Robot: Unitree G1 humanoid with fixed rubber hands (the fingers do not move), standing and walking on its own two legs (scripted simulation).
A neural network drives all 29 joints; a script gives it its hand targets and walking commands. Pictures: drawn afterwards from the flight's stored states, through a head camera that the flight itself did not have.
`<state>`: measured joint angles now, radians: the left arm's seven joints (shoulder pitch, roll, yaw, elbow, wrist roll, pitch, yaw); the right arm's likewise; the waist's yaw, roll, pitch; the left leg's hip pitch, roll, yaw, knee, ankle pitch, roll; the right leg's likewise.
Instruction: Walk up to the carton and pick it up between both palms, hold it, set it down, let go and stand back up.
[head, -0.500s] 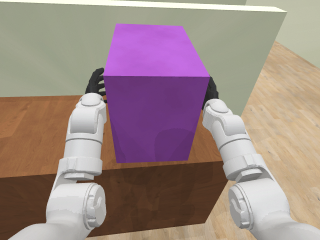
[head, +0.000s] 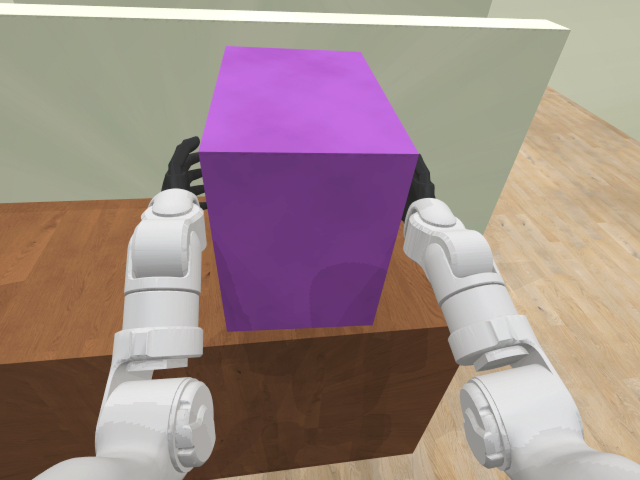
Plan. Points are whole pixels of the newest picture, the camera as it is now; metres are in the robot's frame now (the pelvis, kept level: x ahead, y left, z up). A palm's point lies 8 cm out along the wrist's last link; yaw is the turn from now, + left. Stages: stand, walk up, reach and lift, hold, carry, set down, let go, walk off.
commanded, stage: hold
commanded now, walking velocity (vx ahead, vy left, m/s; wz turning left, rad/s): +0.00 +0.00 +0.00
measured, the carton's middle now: (297, 183) +0.44 +0.01 +0.19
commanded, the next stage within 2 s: none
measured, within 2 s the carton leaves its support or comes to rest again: neither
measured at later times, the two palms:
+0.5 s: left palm (178, 189) +0.36 +0.15 +0.23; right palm (423, 195) +0.36 -0.14 +0.22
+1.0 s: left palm (179, 191) +0.37 +0.15 +0.22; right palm (420, 193) +0.37 -0.14 +0.22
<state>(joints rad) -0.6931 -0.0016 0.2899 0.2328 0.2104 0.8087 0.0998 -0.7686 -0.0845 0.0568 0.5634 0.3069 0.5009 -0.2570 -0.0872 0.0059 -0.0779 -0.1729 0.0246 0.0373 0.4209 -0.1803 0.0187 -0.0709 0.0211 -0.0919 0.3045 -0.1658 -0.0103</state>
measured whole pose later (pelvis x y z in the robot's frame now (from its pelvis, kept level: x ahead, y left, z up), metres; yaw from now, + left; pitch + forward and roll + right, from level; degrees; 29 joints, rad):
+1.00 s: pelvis +0.00 +0.00 +0.00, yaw +0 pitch -4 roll -2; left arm -0.76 0.02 0.31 0.33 0.21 0.80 0.10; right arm -0.86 -0.09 0.02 0.67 0.31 0.53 -0.25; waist -0.08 0.01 -0.10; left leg -0.18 0.02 0.03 0.41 -0.17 0.02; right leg -0.09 0.02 -0.09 0.31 -0.16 -0.01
